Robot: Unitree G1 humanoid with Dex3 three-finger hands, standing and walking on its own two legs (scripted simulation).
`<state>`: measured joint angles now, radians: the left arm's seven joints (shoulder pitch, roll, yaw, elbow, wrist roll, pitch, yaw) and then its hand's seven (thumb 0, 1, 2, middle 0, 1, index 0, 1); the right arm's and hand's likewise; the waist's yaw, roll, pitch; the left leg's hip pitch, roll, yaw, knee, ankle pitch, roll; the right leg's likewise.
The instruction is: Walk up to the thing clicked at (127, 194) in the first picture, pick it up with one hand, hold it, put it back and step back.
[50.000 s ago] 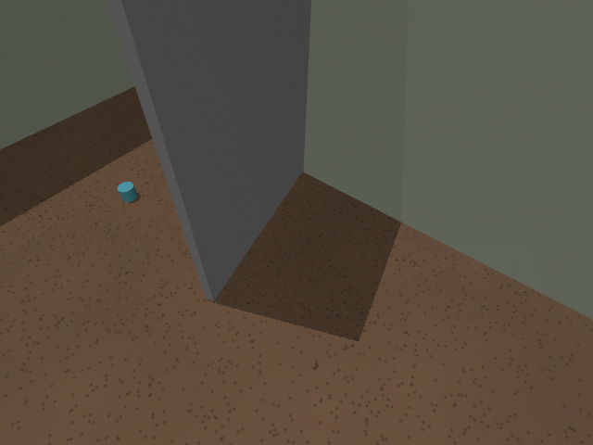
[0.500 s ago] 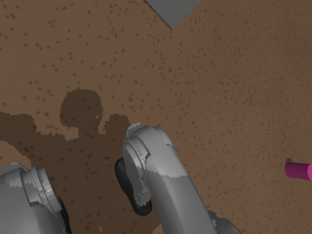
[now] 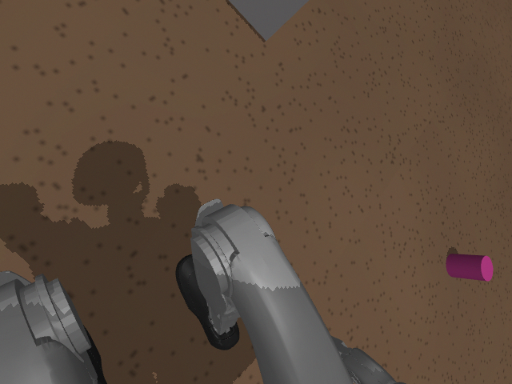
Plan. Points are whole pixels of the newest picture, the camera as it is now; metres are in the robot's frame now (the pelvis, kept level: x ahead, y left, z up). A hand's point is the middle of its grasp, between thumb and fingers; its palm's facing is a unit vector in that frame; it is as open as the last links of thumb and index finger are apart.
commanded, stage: rest palm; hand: left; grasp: from above
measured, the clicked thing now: out of the picture +0.48 +0.31 -0.28
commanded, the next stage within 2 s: close in 0.14 s
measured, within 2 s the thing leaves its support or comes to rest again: neither
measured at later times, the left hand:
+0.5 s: hand out of the picture +0.47 +0.31 -0.25, palm faces -0.43 -0.14 -0.89, open 13.0 cm
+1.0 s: hand out of the picture +0.47 +0.30 -0.26, palm faces -0.42 -0.14 -0.90, open 10.7 cm
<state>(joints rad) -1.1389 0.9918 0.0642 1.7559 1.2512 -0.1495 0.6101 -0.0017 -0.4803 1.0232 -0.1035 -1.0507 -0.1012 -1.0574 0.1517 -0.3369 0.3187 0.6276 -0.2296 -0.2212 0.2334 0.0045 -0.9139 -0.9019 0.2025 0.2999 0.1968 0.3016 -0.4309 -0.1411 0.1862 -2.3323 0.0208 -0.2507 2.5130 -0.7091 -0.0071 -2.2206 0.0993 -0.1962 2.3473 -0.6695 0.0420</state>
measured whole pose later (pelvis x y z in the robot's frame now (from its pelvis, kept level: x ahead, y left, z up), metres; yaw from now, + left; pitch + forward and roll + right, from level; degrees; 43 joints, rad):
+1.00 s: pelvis +0.00 +0.00 +0.01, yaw -1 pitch +28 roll -15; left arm -1.15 1.04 0.06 1.75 1.23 -0.13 0.64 0.00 -0.04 0.74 -0.38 -0.92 -0.42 -0.89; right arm 0.13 -0.35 0.35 0.60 -0.23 -0.24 0.24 0.00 -0.91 -0.90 0.20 0.30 0.20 0.30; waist -0.45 -0.16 0.22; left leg -2.32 0.03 -0.27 2.50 -0.71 0.00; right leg -2.20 0.11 -0.21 2.31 -0.66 0.05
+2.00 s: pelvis -0.01 +0.00 +0.01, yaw -1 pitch +28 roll -15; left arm -1.15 1.05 0.03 1.75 1.20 -0.14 0.61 0.00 0.05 0.60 -0.57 -0.79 -0.64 -0.74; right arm 0.14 -0.35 0.38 0.59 -0.23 -0.22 0.22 0.00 -0.91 -0.90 0.20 0.30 0.20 0.30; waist -0.45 -0.16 0.23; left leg -2.31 0.03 -0.27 2.50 -0.70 0.00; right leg -2.19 0.11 -0.21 2.30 -0.65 0.05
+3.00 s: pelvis +0.00 -0.01 +0.02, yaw +5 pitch +34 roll -9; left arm -1.06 0.75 -0.01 1.36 1.17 -0.06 0.27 -0.01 0.03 0.61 -0.61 -0.75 -0.69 -0.70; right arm 0.19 -0.30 0.15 0.63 -0.12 -0.03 0.15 0.01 -0.92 -0.90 0.20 0.30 0.20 0.30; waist -0.29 0.00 -0.02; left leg -2.33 0.01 -0.16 2.38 -0.66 -0.01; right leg -2.24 0.06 -0.12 2.29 -0.66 0.02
